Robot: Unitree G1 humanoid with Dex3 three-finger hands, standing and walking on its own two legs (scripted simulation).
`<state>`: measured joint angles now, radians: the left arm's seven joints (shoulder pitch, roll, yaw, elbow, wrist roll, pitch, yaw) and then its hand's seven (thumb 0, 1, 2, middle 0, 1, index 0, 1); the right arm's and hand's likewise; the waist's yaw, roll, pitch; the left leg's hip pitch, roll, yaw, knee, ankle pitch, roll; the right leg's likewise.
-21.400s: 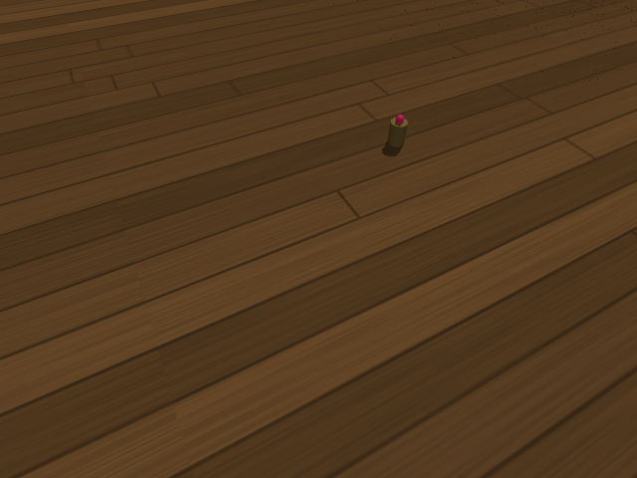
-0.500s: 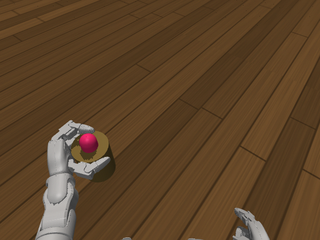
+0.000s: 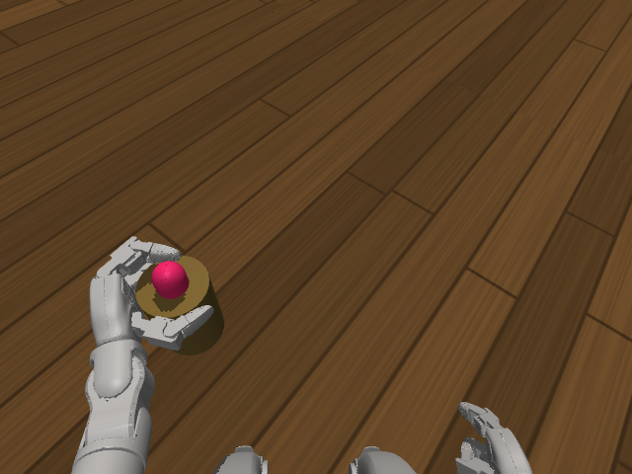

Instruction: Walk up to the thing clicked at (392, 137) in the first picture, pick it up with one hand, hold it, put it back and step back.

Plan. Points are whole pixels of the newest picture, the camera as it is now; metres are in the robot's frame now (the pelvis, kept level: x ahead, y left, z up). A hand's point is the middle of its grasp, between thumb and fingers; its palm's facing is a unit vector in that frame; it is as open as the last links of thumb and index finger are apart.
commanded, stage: crouch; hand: left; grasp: from the side
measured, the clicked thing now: (181, 301) +0.34 +0.17 -0.02
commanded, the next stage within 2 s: lower in 1.64 s
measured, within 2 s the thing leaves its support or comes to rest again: neither
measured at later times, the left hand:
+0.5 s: hand (187, 333) +0.38 +0.21 -0.22, palm faces +0.28 -0.96 -0.03, open 9.9 cm
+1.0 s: hand (196, 353) +0.40 +0.23 -0.40, palm faces +0.25 -0.97 -0.03, open 9.9 cm
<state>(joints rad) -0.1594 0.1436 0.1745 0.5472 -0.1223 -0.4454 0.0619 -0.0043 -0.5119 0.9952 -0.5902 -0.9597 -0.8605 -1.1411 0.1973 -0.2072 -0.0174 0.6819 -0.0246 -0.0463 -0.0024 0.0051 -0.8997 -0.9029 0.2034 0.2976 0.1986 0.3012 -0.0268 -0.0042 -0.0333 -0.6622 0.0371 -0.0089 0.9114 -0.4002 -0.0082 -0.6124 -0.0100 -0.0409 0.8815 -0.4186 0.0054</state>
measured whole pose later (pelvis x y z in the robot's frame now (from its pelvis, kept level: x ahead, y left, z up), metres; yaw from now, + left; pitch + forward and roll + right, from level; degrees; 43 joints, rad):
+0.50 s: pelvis -0.04 +0.00 -0.19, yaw -3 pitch +31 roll -4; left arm -0.48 0.28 0.38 0.95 -0.12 -0.77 -0.01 0.00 -0.51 1.00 -0.59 -0.96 -0.86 -1.14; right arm 0.12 -0.24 0.00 0.71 -0.08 -0.03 0.08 0.00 -0.92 -0.91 0.20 0.30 0.20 0.30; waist -0.07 0.01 -0.19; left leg -1.67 0.05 -0.06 1.77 -0.65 -0.01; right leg -1.61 0.00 -0.06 1.74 -0.67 0.00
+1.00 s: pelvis -0.08 +0.00 -0.36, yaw -6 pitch +30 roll -6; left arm -0.72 0.52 0.56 1.20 -0.08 -0.77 -0.11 0.00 -0.53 1.03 -0.58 -0.98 -0.86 -1.15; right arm 0.11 -0.27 0.08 0.75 -0.13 -0.01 0.08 0.00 -0.93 -0.91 0.20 0.30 0.20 0.30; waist -0.16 -0.03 -0.07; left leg -2.17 0.05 -0.12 2.28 -0.64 -0.01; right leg -2.09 0.01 -0.09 2.23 -0.67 0.00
